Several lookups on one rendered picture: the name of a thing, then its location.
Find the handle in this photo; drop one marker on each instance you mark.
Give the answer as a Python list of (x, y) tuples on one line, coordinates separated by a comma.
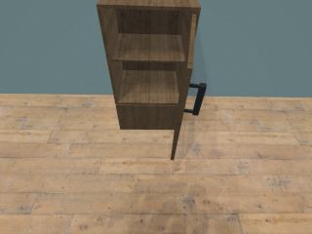
[(199, 98)]

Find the cupboard door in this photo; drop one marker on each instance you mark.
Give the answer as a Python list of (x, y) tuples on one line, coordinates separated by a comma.
[(185, 83)]

